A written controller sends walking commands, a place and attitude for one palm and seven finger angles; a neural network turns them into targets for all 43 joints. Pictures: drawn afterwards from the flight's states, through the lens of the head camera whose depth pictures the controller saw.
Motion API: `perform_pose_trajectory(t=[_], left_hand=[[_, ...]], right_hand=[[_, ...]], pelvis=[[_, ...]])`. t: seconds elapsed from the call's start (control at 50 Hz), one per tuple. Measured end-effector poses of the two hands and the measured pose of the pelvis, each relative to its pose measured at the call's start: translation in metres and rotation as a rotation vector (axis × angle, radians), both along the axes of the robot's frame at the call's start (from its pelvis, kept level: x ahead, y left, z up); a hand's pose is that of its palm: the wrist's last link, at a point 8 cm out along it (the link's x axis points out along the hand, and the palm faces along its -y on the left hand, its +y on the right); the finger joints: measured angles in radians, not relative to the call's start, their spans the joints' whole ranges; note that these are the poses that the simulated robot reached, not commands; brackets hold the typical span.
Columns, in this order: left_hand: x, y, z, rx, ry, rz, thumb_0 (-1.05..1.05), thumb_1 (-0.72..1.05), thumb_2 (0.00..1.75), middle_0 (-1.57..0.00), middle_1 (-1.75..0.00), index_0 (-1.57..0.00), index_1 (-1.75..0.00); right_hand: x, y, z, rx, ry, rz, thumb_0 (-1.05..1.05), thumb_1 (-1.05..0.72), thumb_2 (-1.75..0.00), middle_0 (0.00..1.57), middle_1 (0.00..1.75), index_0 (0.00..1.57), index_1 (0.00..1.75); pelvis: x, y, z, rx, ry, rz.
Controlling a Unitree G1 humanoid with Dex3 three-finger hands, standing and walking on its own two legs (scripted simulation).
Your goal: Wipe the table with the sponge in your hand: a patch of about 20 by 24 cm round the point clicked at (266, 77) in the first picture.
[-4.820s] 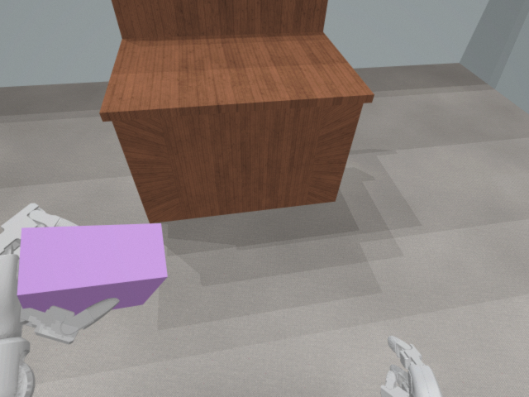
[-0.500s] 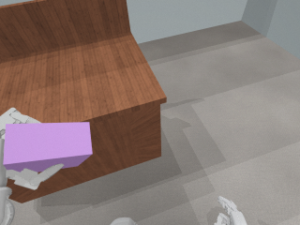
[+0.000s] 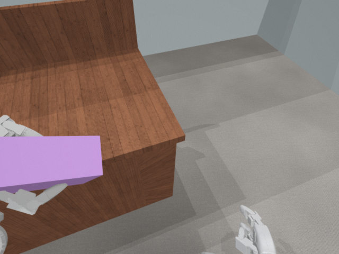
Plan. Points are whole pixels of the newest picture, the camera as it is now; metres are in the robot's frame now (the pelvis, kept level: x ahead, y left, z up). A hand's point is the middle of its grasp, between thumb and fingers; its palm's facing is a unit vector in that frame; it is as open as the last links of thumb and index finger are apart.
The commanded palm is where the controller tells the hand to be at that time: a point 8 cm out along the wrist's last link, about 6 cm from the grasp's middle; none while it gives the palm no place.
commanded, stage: take the last steps up to it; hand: left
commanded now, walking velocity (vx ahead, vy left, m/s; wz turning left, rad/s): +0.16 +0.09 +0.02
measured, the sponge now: (65, 164) +0.23 +0.19 +0.16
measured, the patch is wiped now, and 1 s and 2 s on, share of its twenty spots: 0.00 0.00 0.00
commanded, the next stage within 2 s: come to a stop and stand still in 0.16 s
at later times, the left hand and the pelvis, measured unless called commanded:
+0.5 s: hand (46, 142) +0.27 +0.24 +0.18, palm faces +0.38 -0.82 -0.44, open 10.3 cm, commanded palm +0.22 +0.28 +0.18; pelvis +0.06 +0.00 +0.00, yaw +0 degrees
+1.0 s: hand (60, 160) +0.24 +0.21 +0.16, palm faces +0.33 -0.86 -0.40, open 10.3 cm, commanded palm +0.18 +0.25 +0.18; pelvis +0.02 -0.03 +0.01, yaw -2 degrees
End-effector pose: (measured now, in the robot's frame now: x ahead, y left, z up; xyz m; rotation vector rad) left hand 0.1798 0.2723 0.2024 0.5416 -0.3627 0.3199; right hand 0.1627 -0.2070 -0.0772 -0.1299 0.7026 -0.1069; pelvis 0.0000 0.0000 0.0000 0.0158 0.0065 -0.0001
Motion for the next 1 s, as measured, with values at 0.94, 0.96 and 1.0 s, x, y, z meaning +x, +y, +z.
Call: perform_pose_trajectory(t=[0.94, 0.96, 1.0], left_hand=[[0.033, -0.007, -0.004, -0.056, 0.042, 0.078, -0.01, -0.5, 0.99, -0.75, -1.33, -0.73, -1.33], [0.03, -0.015, -0.011, -0.072, 0.066, 0.048, -0.01, -0.5, 0.99, -0.75, -1.33, -0.73, -1.33], [0.025, -0.026, -0.024, -0.098, 0.114, -0.01, -0.01, -0.5, 0.99, -0.75, -1.33, -0.73, -1.33]], right_hand=[[0.011, -0.052, -0.003, -0.044, 0.047, 0.051, 0.01, -0.9, -0.9, 0.21, 0.3, 0.21, 0.3], [0.007, -0.057, 0.0, -0.061, 0.045, 0.037, 0.01, -0.9, -0.9, 0.21, 0.3, 0.21, 0.3], [0.001, -0.065, 0.007, -0.101, 0.042, 0.01, 0.01, -0.9, -0.9, 0.21, 0.3, 0.21, 0.3]], pelvis=[[0.017, -0.032, 0.005, -0.011, -0.033, -0.013], [0.017, -0.031, 0.006, -0.011, -0.031, -0.018], [0.017, -0.028, 0.007, -0.014, -0.028, -0.029]])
